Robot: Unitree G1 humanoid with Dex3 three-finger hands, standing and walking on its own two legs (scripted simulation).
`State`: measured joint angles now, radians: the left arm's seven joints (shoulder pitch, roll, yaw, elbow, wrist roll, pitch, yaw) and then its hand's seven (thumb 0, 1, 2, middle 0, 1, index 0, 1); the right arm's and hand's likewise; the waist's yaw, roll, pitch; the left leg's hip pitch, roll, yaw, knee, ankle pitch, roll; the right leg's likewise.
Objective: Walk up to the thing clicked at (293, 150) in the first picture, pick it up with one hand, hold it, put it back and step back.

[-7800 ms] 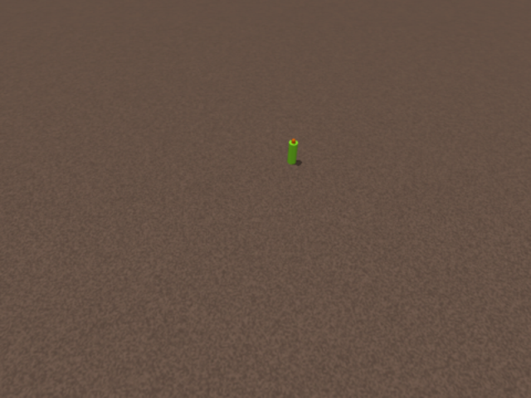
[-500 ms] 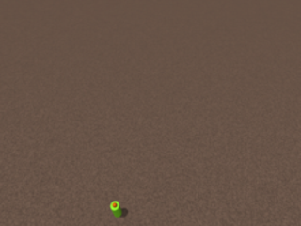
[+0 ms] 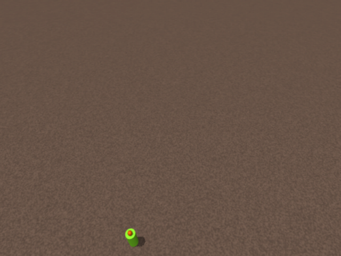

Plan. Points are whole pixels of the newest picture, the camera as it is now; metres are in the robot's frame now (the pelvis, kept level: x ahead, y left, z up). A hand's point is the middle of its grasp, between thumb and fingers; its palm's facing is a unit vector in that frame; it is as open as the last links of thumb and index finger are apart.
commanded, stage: stand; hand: left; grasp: from the side
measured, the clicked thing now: (131, 237) +0.39 +0.22 -0.70
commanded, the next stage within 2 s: go down in 0.10 s
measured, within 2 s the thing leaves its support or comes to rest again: neither
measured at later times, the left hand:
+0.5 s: hand out of the picture +0.14 +0.26 -0.16, palm faces +0.03 -0.94 -0.35, open 12.1 cm
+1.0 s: hand out of the picture +0.12 +0.28 -0.19, palm faces +0.05 -0.94 -0.33, open 17.0 cm
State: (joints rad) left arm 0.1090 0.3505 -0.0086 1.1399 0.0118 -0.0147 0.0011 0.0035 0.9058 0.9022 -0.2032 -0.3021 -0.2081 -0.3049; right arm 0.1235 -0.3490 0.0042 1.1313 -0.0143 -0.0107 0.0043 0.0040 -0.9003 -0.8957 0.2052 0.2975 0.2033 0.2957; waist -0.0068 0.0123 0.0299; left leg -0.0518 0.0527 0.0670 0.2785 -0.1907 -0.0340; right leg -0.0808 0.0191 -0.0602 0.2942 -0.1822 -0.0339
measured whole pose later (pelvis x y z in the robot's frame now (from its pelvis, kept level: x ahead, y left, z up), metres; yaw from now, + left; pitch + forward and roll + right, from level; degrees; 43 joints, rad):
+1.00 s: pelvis -0.02 +0.03 -0.07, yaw +2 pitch +14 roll -2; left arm 0.27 0.32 0.16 0.45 0.05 0.20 -0.03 -0.01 -0.47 0.07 -0.10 -0.09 -0.10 -0.10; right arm 0.23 -0.24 -0.01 0.58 0.02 -0.14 -0.05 0.01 -0.84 -0.88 0.21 0.30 0.20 0.30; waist -0.04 0.00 -0.11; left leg -0.73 0.04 0.02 0.99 -0.49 0.01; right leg -0.71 -0.03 -0.09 0.93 -0.45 0.00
